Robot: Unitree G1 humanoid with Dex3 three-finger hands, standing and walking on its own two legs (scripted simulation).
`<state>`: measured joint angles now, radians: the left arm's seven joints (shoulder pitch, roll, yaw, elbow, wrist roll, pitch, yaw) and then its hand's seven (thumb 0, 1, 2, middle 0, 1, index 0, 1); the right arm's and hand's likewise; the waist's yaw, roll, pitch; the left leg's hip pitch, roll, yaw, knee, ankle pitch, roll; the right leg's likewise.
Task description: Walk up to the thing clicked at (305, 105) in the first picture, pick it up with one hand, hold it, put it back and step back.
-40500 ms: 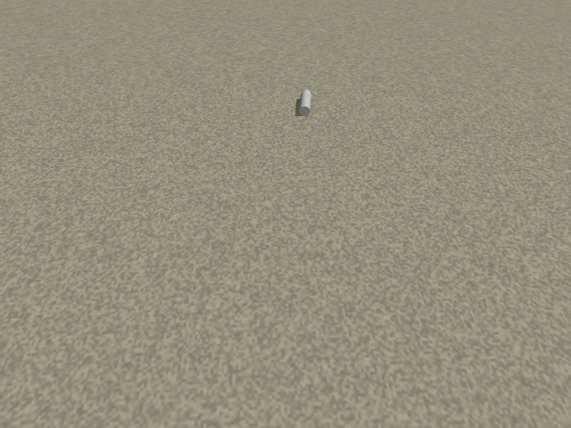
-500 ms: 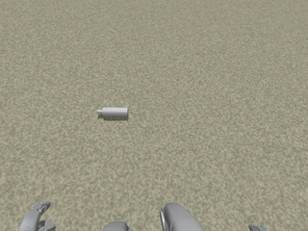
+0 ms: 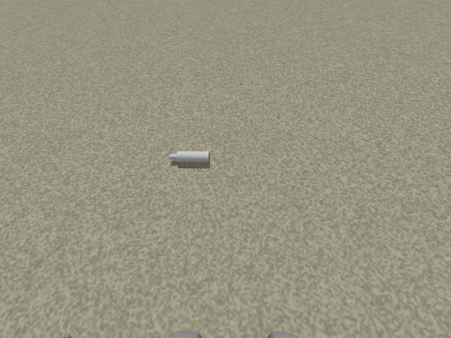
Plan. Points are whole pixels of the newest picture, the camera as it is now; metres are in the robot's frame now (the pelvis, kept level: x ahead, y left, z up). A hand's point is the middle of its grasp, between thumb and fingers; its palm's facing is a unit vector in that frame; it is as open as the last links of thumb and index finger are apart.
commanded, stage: step back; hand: left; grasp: from above
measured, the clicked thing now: (189, 156) +1.12 +0.25 -0.73
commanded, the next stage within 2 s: stand in 0.92 s
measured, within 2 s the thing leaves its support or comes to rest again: neither
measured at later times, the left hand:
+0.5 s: hand out of the picture +0.02 +0.26 -0.13, palm faces +0.03 -0.92 -0.39, open 7.4 cm
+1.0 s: hand out of the picture +0.12 +0.28 -0.14, palm faces -0.03 -0.94 -0.34, open 7.4 cm
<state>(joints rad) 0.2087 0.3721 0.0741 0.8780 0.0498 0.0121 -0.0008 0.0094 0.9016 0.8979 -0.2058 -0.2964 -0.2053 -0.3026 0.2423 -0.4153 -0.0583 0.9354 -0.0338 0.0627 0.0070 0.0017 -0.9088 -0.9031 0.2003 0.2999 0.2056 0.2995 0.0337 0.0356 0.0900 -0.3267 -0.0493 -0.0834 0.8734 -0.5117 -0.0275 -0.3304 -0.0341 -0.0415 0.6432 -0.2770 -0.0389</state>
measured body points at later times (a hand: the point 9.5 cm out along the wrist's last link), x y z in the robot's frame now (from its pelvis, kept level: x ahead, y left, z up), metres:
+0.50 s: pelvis -0.01 -0.01 +0.01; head -0.01 -0.02 +0.46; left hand +0.02 +0.31 -0.11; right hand +0.06 -0.32 -0.12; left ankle +0.01 +0.13 -0.68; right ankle +0.00 -0.11 -0.73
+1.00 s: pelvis +0.03 +0.02 +0.01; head +0.05 +0.03 +0.46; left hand +0.12 +0.33 -0.12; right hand +0.15 -0.26 -0.11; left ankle +0.08 +0.15 -0.72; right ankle +0.00 -0.11 -0.72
